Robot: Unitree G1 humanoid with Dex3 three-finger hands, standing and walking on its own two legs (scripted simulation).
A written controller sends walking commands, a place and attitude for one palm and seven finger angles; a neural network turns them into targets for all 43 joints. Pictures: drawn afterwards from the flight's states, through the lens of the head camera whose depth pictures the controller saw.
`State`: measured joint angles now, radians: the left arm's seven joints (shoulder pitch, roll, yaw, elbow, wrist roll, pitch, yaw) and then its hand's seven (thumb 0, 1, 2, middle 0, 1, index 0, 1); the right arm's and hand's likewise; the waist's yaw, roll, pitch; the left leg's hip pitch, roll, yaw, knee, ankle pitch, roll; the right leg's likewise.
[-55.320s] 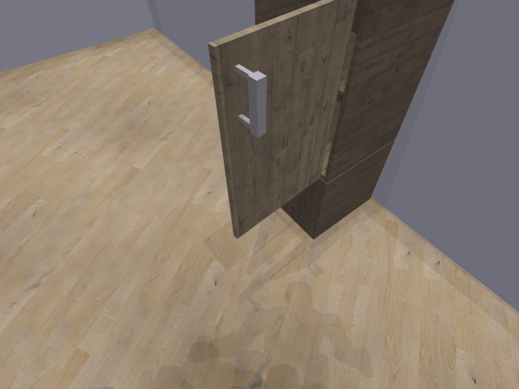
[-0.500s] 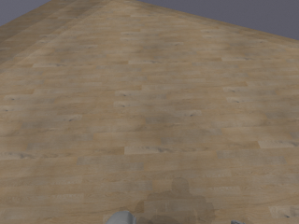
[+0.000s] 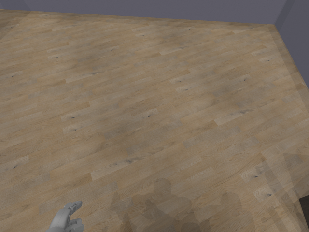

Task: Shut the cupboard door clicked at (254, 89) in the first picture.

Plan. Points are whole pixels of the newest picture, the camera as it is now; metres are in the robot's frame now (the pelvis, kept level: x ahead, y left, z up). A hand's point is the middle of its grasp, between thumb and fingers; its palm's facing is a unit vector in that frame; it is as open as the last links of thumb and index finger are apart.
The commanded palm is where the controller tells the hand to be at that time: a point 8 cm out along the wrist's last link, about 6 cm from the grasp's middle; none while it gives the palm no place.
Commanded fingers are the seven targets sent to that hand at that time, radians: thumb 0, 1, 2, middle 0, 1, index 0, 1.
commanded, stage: turn to face it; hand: left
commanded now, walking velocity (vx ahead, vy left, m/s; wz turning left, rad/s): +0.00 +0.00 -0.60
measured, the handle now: out of the picture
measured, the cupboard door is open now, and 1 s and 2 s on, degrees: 22 22 22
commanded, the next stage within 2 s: take the last steps up to it in 1.98 s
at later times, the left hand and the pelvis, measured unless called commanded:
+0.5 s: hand (84, 228) +0.15 +0.22 -0.16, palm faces -0.24 -0.95 -0.20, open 7.3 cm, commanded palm none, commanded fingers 0.00 0.90 0.90 -0.20 -0.30 -0.20 -0.30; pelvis +0.01 +0.03 +0.01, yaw -17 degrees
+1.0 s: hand (116, 208) +0.20 +0.13 -0.15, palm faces -0.55 -0.80 -0.24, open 7.3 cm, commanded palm none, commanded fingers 0.00 0.90 0.90 -0.20 -0.30 -0.20 -0.30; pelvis +0.02 +0.01 +0.01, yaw -34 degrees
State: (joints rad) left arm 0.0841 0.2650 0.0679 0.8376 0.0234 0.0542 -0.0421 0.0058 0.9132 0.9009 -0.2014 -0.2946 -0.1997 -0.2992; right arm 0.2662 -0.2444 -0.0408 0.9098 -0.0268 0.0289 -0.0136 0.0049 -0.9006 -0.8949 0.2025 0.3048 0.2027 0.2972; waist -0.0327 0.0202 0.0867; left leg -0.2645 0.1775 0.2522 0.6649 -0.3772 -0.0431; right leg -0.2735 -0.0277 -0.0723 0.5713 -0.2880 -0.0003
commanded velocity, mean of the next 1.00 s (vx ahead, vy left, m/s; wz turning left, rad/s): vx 0.00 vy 0.00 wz -0.60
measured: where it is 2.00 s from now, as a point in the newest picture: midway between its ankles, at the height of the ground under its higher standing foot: outside the picture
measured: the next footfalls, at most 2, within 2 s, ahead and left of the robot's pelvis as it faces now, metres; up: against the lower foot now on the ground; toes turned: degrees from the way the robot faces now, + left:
left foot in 0.36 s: +0.09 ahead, +0.13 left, +0.00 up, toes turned -9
right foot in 0.72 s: -0.02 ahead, -0.11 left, +0.00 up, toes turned -31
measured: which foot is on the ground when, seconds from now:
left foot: up 0.00-0.34, down 0.36-0.72, up 0.74-1.00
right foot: down 0.00-0.36, up 0.38-0.70, down 0.72-1.00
